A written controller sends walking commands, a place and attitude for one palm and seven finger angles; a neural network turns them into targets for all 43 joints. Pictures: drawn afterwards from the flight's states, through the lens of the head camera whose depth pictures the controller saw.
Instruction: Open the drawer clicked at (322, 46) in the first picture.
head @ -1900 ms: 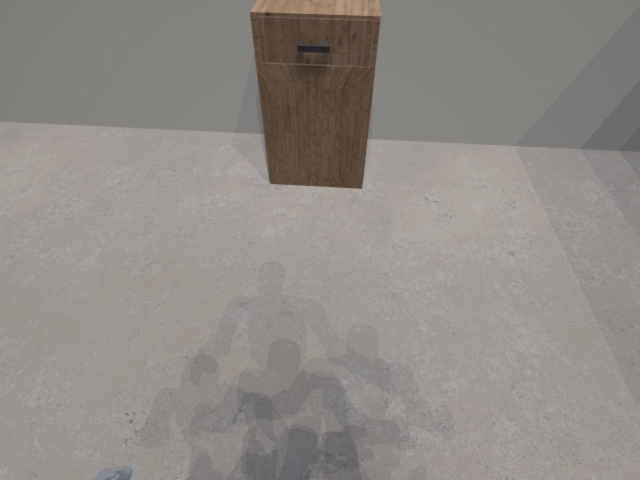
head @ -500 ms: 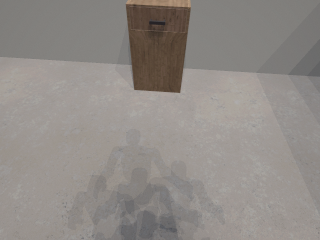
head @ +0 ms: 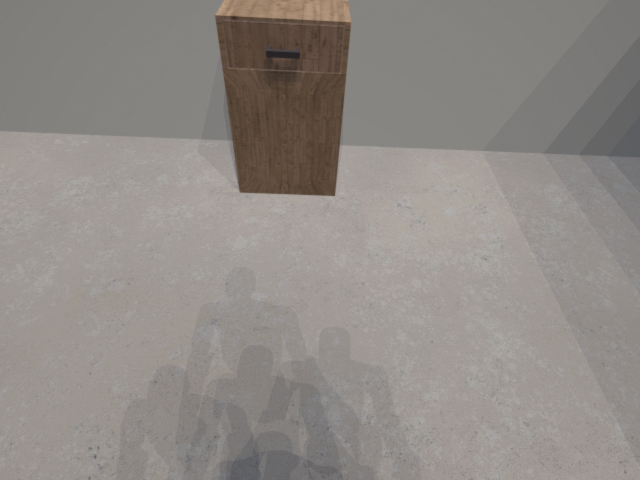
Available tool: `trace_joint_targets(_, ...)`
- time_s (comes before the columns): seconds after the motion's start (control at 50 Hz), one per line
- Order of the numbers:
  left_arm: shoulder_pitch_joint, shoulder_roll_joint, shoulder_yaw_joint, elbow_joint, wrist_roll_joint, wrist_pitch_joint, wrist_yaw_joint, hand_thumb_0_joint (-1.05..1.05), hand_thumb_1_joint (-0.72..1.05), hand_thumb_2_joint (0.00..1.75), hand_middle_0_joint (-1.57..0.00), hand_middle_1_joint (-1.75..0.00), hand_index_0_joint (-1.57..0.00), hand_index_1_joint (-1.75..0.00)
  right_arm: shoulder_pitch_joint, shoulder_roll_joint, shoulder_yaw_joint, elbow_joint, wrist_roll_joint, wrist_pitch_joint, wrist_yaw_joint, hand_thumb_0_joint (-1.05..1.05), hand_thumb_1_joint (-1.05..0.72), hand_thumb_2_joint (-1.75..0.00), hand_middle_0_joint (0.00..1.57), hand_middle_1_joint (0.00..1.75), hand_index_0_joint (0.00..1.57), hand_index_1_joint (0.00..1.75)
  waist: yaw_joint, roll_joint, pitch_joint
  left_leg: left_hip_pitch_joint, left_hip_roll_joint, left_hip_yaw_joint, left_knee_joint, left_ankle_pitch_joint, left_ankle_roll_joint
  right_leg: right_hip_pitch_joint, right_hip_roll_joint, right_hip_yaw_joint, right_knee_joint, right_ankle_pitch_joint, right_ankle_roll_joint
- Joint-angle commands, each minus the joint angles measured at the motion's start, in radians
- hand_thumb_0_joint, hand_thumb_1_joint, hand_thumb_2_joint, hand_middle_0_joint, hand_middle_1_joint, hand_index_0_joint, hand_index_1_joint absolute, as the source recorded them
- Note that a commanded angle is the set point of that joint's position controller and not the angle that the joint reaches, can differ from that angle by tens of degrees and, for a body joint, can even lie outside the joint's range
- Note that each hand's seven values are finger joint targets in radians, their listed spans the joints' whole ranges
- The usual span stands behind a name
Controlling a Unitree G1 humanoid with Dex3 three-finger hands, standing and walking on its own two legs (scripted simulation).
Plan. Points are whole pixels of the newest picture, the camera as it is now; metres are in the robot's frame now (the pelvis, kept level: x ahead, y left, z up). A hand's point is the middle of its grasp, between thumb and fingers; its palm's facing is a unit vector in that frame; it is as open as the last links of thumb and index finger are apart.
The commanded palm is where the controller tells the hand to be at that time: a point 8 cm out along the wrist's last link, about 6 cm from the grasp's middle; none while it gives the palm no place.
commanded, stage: walk to a spot facing it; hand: left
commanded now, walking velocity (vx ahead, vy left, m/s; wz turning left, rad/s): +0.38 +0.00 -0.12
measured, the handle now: (283, 51) +1.46 +0.23 -0.07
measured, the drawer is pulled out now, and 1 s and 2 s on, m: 0.00 0.00 0.00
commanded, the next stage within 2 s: turn to face it in 1.28 s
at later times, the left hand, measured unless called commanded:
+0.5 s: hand out of the picture +0.14 +0.13 -0.16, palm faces +0.05 -0.99 -0.12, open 7.4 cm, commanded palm none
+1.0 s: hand (239, 293) +0.47 +0.19 -0.15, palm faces -0.09 -0.98 -0.17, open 7.4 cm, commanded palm none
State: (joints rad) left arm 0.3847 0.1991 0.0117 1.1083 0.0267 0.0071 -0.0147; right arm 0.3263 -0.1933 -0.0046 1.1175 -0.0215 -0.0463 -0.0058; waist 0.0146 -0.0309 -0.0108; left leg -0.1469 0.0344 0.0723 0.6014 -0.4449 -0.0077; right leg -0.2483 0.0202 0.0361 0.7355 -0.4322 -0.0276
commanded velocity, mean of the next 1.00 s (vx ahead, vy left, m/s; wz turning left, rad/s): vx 0.38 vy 0.00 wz -0.12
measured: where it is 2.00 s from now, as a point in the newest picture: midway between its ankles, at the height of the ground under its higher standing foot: (338, 351)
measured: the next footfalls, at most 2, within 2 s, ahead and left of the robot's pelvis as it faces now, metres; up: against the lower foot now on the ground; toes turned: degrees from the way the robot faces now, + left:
right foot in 0.16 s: +0.14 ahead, -0.13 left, +0.00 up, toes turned -8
left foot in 0.60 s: +0.39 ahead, +0.10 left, +0.00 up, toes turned +8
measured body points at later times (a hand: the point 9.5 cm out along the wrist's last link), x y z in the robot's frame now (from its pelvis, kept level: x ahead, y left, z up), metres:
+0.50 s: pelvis +0.18 -0.02 +0.02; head +0.19 -0.01 +0.46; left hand +0.14 +0.18 -0.15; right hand +0.26 -0.26 -0.12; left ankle +0.29 +0.11 -0.69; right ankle +0.10 -0.12 -0.72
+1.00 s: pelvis +0.39 +0.01 +0.02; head +0.40 +0.02 +0.47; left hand +0.47 +0.24 -0.13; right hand +0.31 -0.21 -0.13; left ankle +0.35 +0.10 -0.72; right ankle +0.49 -0.15 -0.67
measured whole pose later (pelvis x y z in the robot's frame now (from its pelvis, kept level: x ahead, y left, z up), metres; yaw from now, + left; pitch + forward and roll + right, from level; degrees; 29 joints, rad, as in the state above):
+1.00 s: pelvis +0.39 +0.01 +0.02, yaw -7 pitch -1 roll +0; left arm 0.20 0.18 0.07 1.03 0.04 0.01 -0.02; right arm 0.40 -0.15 -0.05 1.13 -0.02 -0.08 -0.02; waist -0.02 -0.03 0.03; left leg -0.03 0.03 0.26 0.32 -0.26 0.04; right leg -0.56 -0.13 -0.08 0.81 -0.15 0.02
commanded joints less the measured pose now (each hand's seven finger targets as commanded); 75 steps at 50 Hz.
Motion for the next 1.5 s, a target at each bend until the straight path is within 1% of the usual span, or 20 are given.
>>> trace_joint_targets(0.0, -0.285, 0.08, 0.033, -0.177, -0.007, -0.062, 0.001, 0.0, 0.9, 0.9, -0.2, -0.3, -0.2, -0.3, 0.242, -0.17, -0.049, 0.027, -0.006, -0.027, -0.027, 0.0, -0.9, -0.9, 0.2, 0.3, 0.2, 0.3, -0.124, 0.164, 0.195, 0.263, 0.387, -0.394, -0.295, 0.588, 0.253, -0.537, -0.098, -0.032, 0.25, -0.147, -0.008)
trace_joint_targets(0.1, 0.02, 0.034, 0.049, -0.072, -0.004, -0.05, -0.022, 0.0, 0.9, 0.9, -0.2, -0.3, -0.2, -0.3, 0.067, -0.154, -0.045, -0.002, -0.001, -0.028, -0.024, 0.0, -0.9, -0.9, 0.2, 0.3, 0.2, 0.3, 0.073, 0.106, 0.078, -0.114, 0.175, -0.051, -0.095, 0.455, 0.102, 0.119, -0.021, -0.203, -0.144, 0.184, -0.019)
trace_joint_targets(0.12, 0.19, 0.095, 0.064, -0.018, 0.001, -0.059, -0.011, 0.0, 0.9, 0.9, -0.2, -0.3, -0.2, -0.3, 0.059, -0.135, -0.045, -0.009, 0.012, -0.034, -0.017, 0.0, -0.9, -0.9, 0.2, 0.3, 0.2, 0.3, 0.142, -0.011, -0.003, -0.223, 0.112, 0.033, 0.136, 0.45, 0.067, 0.328, -0.082, -0.106, -0.195, 0.153, -0.051)
trace_joint_targets(0.14, 0.315, 0.204, 0.092, 0.011, 0.003, -0.075, 0.01, 0.0, 0.9, 0.9, -0.2, -0.3, -0.2, -0.3, 0.059, -0.059, -0.031, -0.043, 0.023, -0.044, -0.004, 0.0, -0.9, -0.9, 0.2, 0.3, 0.2, 0.3, 0.173, -0.298, -0.075, -0.435, 0.021, 0.084, 0.469, 0.097, 0.032, 0.458, -0.362, 0.332, -0.389, 0.018, -0.158)
trace_joint_targets(0.16, 0.304, 0.227, 0.09, 0.01, -0.016, -0.069, 0.018, 0.0, 0.9, 0.9, -0.2, -0.3, -0.2, -0.3, -0.02, -0.063, -0.038, -0.081, 0.019, -0.041, -0.004, 0.0, -0.9, -0.9, 0.2, 0.3, 0.2, 0.3, 0.156, -0.231, -0.035, -0.538, 0.013, 0.01, 0.664, -0.118, 0.036, 0.401, -0.469, 0.571, -0.523, -0.036, -0.23)
trace_joint_targets(0.3, -0.001, 0.08, 0.045, -0.054, 0.004, -0.083, 0.035, 0.0, 0.9, 0.9, -0.2, -0.3, -0.2, -0.3, 0.024, 0.02, -0.053, -0.047, -0.004, 0.017, 0.02, 0.0, -0.9, -0.9, 0.2, 0.3, 0.2, 0.3, -0.035, -0.054, 0.129, -0.423, 0.132, -0.003, 0.48, 0.185, -0.009, -0.036, -0.294, 0.066, -0.569, 0.131, -0.136)
trace_joint_targets(0.48, 0.083, 0.093, 0.05, -0.006, 0.003, -0.09, 0.034, 0.0, 0.9, 0.9, -0.2, -0.3, -0.2, -0.3, -0.215, 0.001, -0.053, -0.163, 0.004, -0.009, 0.042, 0.0, -0.9, -0.9, 0.2, 0.3, 0.2, 0.3, 0.019, -0.068, 0.14, -0.368, 0.085, 0.048, 0.091, 0.249, 0.014, 0.156, -0.284, 0.009, -0.511, 0.406, -0.116)
trace_joint_targets(0.54, 0.042, 0.098, 0.056, -0.014, -0.002, -0.085, 0.035, 0.0, 0.9, 0.9, -0.2, -0.3, -0.2, -0.3, -0.015, -0.053, -0.068, -0.105, -0.003, -0.023, 0.023, 0.0, -0.9, -0.9, 0.2, 0.3, 0.2, 0.3, -0.091, 0.007, 0.057, -0.018, 0.026, 0.078, -0.058, 0.265, 0.04, 0.082, -0.224, -0.073, -0.23, 0.598, -0.077)
trace_joint_targets(0.56, 0.063, 0.065, 0.054, -0.024, -0.009, -0.083, 0.028, 0.0, 0.9, 0.9, -0.2, -0.3, -0.2, -0.3, 0.141, -0.132, -0.087, -0.067, -0.014, -0.028, 0.01, 0.0, -0.9, -0.9, 0.2, 0.3, 0.2, 0.3, -0.145, 0.145, -0.062, 0.228, 0.14, -0.076, -0.127, 0.214, 0.083, -0.051, -0.151, -0.123, 0.025, 0.472, -0.037)
trace_joint_targets(0.58, 0.104, 0.009, 0.045, -0.048, -0.017, -0.078, 0.015, 0.0, 0.9, 0.9, -0.2, -0.3, -0.2, -0.3, 0.245, -0.261, -0.115, -0.047, -0.017, -0.026, 0.002, 0.0, -0.9, -0.9, 0.2, 0.3, 0.2, 0.3, -0.146, 0.411, -0.143, 0.378, 0.407, -0.471, -0.27, 0.145, 0.17, -0.281, -0.013, -0.175, 0.377, -0.091, 0.006)
trace_joint_targets(0.6, 0.042, 0.039, 0.052, -0.078, -0.007, -0.077, 0.019, 0.0, 0.9, 0.9, -0.2, -0.3, -0.2, -0.3, 0.218, -0.246, -0.105, -0.052, -0.004, -0.013, 0.0, 0.0, -0.9, -0.9, 0.2, 0.3, 0.2, 0.3, -0.139, 0.314, -0.108, 0.269, 0.45, -0.553, -0.373, -0.051, 0.201, -0.342, -0.024, -0.075, 0.521, -0.15, -0.016)
trace_joint_targets(0.66, -0.037, 0.011, 0.054, -0.07, 0.005, -0.061, 0.002, 0.0, 0.9, 0.9, -0.2, -0.3, -0.2, -0.3, 0.004, -0.094, -0.07, -0.102, -0.003, -0.023, -0.008, 0.0, -0.9, -0.9, 0.2, 0.3, 0.2, 0.3, -0.055, 0.15, 0.104, -0.054, 0.361, -0.347, -0.446, -0.115, 0.148, -0.39, -0.136, -0.035, 0.58, 0.085, -0.004)
trace_joint_targets(0.74, 0.025, -0.032, 0.055, -0.054, 0.013, -0.023, -0.002, 0.0, 0.9, 0.9, -0.2, -0.3, -0.2, -0.3, -0.006, -0.042, -0.068, -0.094, -0.002, -0.045, -0.014, 0.0, -0.9, -0.9, 0.2, 0.3, 0.2, 0.3, 0.003, 0.107, 0.075, -0.135, 0.281, -0.102, -0.457, 0.089, 0.13, -0.314, -0.161, -0.054, 0.461, 0.193, 0.024)
trace_joint_targets(0.98, -0.311, -0.007, 0.05, -0.163, 0.005, -0.026, -0.016, 0.0, 0.9, 0.9, -0.2, -0.3, -0.2, -0.3, 0.182, -0.073, -0.066, -0.001, -0.007, -0.04, -0.011, 0.0, -0.9, -0.9, 0.2, 0.3, 0.2, 0.3, -0.073, 0.128, 0.148, 0.123, 0.298, 0.033, -0.426, 0.398, 0.15, -0.366, -0.142, -0.142, -0.029, 0.258, 0.029)
trace_joint_targets(1.08, -0.195, 0.027, 0.058, -0.123, 0.007, -0.048, -0.013, 0.0, 0.9, 0.9, -0.2, -0.3, -0.2, -0.3, 0.179, -0.085, -0.06, 0.021, -0.008, -0.03, -0.012, 0.0, -0.9, -0.9, 0.2, 0.3, 0.2, 0.3, 0.005, 0.09, 0.072, 0.097, 0.265, 0.104, -0.168, 0.662, 0.103, -0.039, -0.046, -0.216, -0.215, 0.228, -0.023)
trace_joint_targets(1.1, -0.032, 0.065, 0.071, -0.072, 0.011, -0.059, -0.008, 0.0, 0.9, 0.9, -0.2, -0.3, -0.2, -0.3, 0.156, -0.083, -0.058, 0.015, 0.0, -0.033, -0.009, 0.0, -0.9, -0.9, 0.2, 0.3, 0.2, 0.3, 0.081, 0.072, -0.015, 0.005, 0.223, 0.153, 0.034, 0.689, 0.069, 0.19, -0.059, -0.186, -0.234, 0.266, -0.05)
trace_joint_targets(1.14, 0.199, 0.252, 0.109, -0.01, -0.007, -0.073, 0.013, 0.0, 0.9, 0.9, -0.2, -0.3, -0.2, -0.3, 0.133, -0.01, -0.042, -0.047, 0.017, -0.04, -0.001, 0.0, -0.9, -0.9, 0.2, 0.3, 0.2, 0.3, 0.124, -0.217, -0.185, -0.478, 0.021, 0.13, 0.625, -0.125, -0.003, 0.577, -0.485, 0.419, -0.384, 0.444, -0.23)
trace_joint_targets(1.2, -0.037, 0.14, 0.08, -0.066, -0.012, -0.068, 0.027, 0.0, 0.9, 0.9, -0.2, -0.3, -0.2, -0.3, 0.025, -0.011, -0.059, -0.055, 0.007, -0.014, -0.001, 0.0, -0.9, -0.9, 0.2, 0.3, 0.2, 0.3, 0.045, -0.046, 0.03, -0.496, 0.144, -0.052, 0.722, 0.069, 0.012, 0.168, -0.43, 0.228, -0.503, 0.192, -0.164)
trace_joint_targets(1.28, -0.117, 0.045, 0.058, -0.081, 0.004, -0.084, 0.037, 0.0, 0.9, 0.9, -0.2, -0.3, -0.2, -0.3, 0.132, 0.041, -0.057, -0.027, -0.004, 0.027, 0.007, 0.0, -0.9, -0.9, 0.2, 0.3, 0.2, 0.3, -0.059, -0.059, 0.064, -0.359, 0.146, -0.028, 0.517, 0.152, -0.013, -0.038, -0.336, -0.033, -0.546, 0.27, -0.109)
trace_joint_targets(1.48, -0.079, 0.099, 0.052, -0.05, -0.003, -0.059, 0.037, 0.0, 0.9, 0.9, -0.2, -0.3, -0.2, -0.3, 0.006, -0.003, -0.046, -0.092, 0.0, 0.013, 0.023, 0.0, -0.9, -0.9, 0.2, 0.3, 0.2, 0.3, -0.042, -0.045, 0.079, -0.109, 0.067, 0.051, -0.025, 0.302, -0.006, 0.006, -0.294, -0.169, -0.371, 0.364, -0.051)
